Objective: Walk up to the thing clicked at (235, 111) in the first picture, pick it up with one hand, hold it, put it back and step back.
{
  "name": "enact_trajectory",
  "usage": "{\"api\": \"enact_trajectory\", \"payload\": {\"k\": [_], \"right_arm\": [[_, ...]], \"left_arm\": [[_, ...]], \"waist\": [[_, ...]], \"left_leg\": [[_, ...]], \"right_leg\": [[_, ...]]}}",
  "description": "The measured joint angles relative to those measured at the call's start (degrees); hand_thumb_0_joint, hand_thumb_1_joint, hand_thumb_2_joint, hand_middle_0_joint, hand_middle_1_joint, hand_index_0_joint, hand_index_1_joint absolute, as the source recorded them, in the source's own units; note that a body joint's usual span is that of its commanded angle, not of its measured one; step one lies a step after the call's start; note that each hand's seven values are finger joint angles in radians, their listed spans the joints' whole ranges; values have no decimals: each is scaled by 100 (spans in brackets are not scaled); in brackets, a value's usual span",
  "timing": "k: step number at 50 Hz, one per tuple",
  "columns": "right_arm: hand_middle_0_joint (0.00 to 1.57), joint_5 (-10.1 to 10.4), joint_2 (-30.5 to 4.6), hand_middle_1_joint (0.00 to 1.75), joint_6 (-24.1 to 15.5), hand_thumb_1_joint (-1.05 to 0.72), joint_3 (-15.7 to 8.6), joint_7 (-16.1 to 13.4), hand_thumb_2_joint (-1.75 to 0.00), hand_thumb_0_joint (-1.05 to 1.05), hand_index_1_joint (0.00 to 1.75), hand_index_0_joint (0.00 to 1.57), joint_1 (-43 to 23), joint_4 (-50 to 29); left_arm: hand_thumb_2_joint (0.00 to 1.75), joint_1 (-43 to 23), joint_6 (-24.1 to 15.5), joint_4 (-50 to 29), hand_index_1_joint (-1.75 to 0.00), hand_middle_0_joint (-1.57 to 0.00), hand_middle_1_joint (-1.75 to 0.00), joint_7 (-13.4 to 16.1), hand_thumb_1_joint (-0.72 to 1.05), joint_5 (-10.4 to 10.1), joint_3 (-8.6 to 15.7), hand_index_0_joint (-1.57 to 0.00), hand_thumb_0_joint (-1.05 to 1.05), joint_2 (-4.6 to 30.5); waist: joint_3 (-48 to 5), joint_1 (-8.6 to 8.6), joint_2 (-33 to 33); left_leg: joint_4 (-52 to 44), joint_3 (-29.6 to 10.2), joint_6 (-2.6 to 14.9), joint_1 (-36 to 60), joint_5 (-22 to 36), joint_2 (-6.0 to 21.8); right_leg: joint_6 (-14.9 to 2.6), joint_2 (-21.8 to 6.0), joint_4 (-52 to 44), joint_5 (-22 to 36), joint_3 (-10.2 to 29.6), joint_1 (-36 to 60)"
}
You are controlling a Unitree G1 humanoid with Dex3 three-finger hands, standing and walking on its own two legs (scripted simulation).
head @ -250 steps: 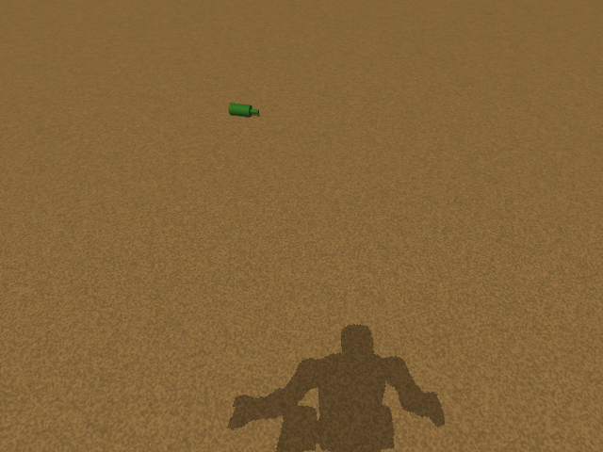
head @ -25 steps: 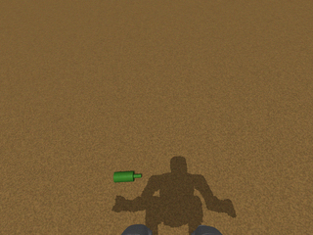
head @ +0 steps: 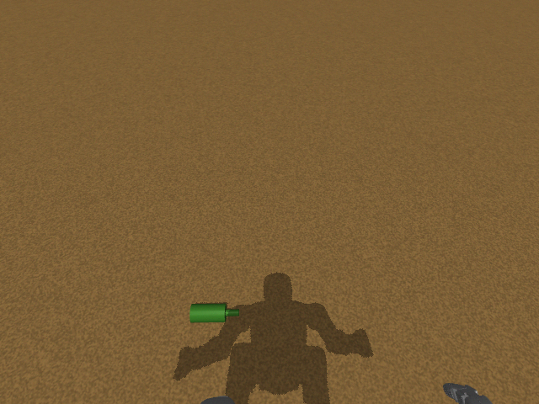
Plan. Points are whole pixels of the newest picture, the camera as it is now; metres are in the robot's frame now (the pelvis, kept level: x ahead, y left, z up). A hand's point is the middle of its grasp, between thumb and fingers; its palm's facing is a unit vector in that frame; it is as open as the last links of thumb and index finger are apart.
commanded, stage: walk up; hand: left
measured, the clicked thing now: (215, 312) +0.50 +0.21 -0.73
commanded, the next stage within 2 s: none
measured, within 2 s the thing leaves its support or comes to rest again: neither
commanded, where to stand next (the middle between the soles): +0.12 -0.03 m, yaw +0 degrees
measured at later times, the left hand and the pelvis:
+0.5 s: hand out of the picture +0.10 +0.24 -0.13, palm faces -0.02 -0.94 -0.34, open 7.4 cm; pelvis +0.01 -0.01 +0.02, yaw -1 degrees
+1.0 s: hand out of the picture +0.11 +0.24 -0.13, palm faces -0.08 -0.94 -0.34, open 7.4 cm; pelvis +0.03 -0.02 +0.02, yaw -3 degrees
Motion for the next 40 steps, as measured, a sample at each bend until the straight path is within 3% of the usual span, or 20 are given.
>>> {"api": "enact_trajectory", "payload": {"k": [16, 40], "right_arm": [[20, 38, -11, 30, -7, -90, -7, 6, -90, 0, 30, 20, -477, 659], [20, -19, 63, 30, -15, -90, -53, -17, -90, 0, 30, 20, -44, 871]], "left_arm": [[90, -371, -23, 592, -30, -21, -30, -34, 90, -8, -7, -20, 1, -184], [90, -565, 44, 558, -30, -21, -30, -52, 90, 23, 87, -20, 1, -247]], "waist": [[-104, -1, 138], [-180, -208, 29]], "left_leg": [[-1303, 71, -93, 745, 609, 11], [-1737, 162, -105, 1012, 732, 18]], "right_leg": [[0, 27, -1144, 549, 19, 638], [9, 37, -1592, 711, 88, 873]]}}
